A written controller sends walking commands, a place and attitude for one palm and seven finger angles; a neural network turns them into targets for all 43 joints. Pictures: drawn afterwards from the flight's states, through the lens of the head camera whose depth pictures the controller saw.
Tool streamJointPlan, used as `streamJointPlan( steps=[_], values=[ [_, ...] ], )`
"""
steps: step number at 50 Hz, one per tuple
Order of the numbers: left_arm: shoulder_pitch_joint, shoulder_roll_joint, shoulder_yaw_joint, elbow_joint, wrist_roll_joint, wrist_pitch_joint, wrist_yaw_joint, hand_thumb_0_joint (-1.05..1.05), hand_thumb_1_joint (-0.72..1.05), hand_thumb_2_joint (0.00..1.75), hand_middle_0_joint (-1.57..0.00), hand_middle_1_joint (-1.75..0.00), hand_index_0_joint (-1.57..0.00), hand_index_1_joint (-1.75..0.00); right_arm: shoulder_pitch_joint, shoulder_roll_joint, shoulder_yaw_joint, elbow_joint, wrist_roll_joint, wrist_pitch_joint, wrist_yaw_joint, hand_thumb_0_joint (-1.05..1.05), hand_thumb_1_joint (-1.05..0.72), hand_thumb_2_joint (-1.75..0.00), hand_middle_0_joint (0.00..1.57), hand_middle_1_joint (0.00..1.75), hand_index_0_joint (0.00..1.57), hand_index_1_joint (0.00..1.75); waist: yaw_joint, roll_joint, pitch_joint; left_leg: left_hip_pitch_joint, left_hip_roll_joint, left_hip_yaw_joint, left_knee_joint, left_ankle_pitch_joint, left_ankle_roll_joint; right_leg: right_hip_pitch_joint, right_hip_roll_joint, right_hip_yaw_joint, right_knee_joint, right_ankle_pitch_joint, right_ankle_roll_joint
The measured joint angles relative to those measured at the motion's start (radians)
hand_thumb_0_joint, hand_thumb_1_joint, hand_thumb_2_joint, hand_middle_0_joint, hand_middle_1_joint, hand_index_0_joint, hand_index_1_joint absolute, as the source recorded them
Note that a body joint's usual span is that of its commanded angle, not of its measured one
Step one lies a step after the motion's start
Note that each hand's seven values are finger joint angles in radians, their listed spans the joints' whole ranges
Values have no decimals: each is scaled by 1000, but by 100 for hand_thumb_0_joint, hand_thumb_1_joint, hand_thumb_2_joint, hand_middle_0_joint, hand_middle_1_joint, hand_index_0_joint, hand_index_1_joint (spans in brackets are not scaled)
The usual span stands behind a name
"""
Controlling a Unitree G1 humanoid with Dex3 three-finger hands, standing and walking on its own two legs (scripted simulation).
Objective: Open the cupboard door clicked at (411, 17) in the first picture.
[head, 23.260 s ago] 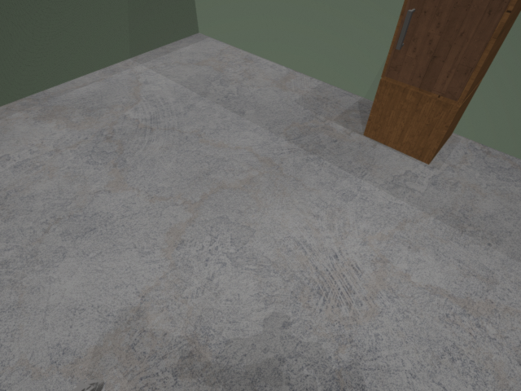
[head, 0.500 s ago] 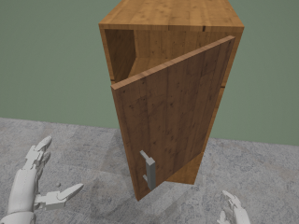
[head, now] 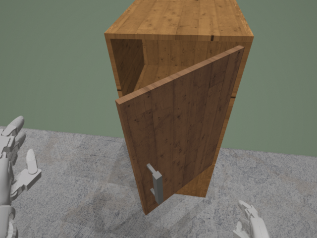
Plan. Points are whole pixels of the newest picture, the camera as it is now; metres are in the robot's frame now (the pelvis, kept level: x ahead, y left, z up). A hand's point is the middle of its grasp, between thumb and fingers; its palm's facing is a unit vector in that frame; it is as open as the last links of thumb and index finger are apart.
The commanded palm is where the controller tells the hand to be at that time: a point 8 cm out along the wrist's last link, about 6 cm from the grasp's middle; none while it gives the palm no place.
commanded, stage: draw the hand back to the body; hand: left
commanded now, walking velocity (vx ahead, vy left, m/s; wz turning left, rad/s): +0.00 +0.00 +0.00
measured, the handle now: (154, 184) +0.31 +0.06 -0.09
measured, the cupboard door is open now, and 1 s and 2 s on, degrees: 45 45 45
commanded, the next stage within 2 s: step back with the hand held close in 0.18 s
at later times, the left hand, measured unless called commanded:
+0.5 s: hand (35, 170) +0.19 +0.26 +0.16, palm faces +0.41 -0.77 -0.49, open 7.5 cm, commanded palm +0.12 +0.30 +0.17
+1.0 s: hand (2, 212) +0.11 +0.28 +0.16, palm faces +0.43 -0.75 -0.51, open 7.5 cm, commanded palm +0.04 +0.31 +0.17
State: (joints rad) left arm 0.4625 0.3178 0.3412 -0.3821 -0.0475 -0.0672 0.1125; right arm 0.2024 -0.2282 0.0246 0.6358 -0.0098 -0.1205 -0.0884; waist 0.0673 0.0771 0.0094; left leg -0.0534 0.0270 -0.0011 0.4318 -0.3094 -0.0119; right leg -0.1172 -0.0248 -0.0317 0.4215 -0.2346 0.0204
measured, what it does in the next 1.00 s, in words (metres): shifts its weight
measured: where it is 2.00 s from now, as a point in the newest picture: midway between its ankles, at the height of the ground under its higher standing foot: outside the picture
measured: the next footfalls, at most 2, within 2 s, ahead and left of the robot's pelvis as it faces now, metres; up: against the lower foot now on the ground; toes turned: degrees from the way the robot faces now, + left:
right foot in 1.82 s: -0.25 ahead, -0.11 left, +0.00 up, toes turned +7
left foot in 1.96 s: -0.10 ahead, +0.10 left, +0.00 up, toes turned +6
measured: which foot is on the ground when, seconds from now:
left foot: down 0.00-1.00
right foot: down 0.00-1.00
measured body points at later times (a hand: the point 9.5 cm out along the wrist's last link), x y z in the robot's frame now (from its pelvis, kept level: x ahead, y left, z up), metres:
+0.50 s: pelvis -0.02 +0.00 +0.00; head -0.01 -0.02 +0.45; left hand +0.16 +0.30 +0.19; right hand +0.17 -0.23 -0.09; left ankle -0.04 +0.13 -0.74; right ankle +0.00 -0.13 -0.74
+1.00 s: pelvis -0.09 +0.01 -0.01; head -0.08 +0.02 +0.44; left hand +0.08 +0.32 +0.18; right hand +0.09 -0.23 -0.09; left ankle -0.04 +0.13 -0.74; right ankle +0.00 -0.13 -0.74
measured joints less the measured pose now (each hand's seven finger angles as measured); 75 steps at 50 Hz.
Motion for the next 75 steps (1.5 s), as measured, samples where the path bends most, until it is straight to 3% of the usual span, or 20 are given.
streamJointPlan(
  steps=[16,22,26,35,46,52,61,66,71,75],
  values=[
    [-5,5,-5,6,7,-8,-2,2,89,90,-21,-30,-21,-30,0,7,-8,29,-4,-17,-7,1,-91,-90,20,30,20,30,1,-4,14,29,8,3,-31,22,-6,29,9,2,-34,25,-6],
    [-14,29,54,9,17,-73,0,2,89,90,-21,-30,-21,-30,-29,-3,1,-13,-2,36,2,1,-90,-90,20,30,20,30,-38,-3,9,-55,10,-4,-8,32,-3,-32,11,-5,-56,57,-3],
    [48,46,48,-23,16,-84,-4,2,89,90,-21,-30,-20,-30,-43,-11,-16,-37,-2,71,1,1,-90,-90,20,30,20,30,-59,-7,17,-89,-3,8,-20,54,4,-76,-1,8,-56,76,5],
    [97,86,51,-58,15,-85,6,2,88,90,-21,-30,-21,-30,-36,-8,-38,-46,11,116,-12,1,-91,-90,20,30,20,30,-61,-37,27,-147,-18,18,3,77,15,-133,-15,20,-36,103,15],
    [75,85,71,-86,37,-120,28,2,88,90,-21,-30,-21,-30,-16,8,-21,-63,14,91,-5,1,-90,-90,20,30,20,30,-57,-68,31,-224,-19,9,74,94,23,-187,-16,15,-6,138,17],
    [65,91,88,-93,54,-144,32,2,88,90,-21,-30,-21,-30,10,8,-20,-65,12,69,0,1,-90,-90,20,30,20,30,-70,-72,36,-276,-23,-21,130,85,30,-218,9,39,36,131,15],
    [69,79,92,-112,46,-163,44,2,88,90,-21,-30,-21,-30,5,-1,-31,-26,7,49,0,1,-90,-90,21,30,20,30,-54,-69,45,-318,-18,-23,159,82,24,-242,14,38,28,157,14],
    [45,107,104,-108,54,-163,41,2,88,90,-21,-30,-21,-30,-6,8,-33,-34,12,47,-6,1,-90,-90,20,30,20,30,-74,-79,62,-332,-26,-27,155,122,30,-265,31,72,77,132,21],
    [56,130,145,-131,65,-173,27,2,88,90,-21,-30,-21,-30,-20,21,-33,-41,7,29,4,1,-90,-90,20,30,20,30,-71,-86,68,-370,-24,-28,215,95,28,-285,56,104,173,75,10],
    [63,106,124,-155,53,-176,25,2,88,90,-21,-30,-21,-30,-51,15,-42,-22,-1,31,18,1,-90,-90,21,30,20,30,-62,-84,62,-401,-31,-34,247,-12,23,-300,57,110,152,89,8]
  ],
)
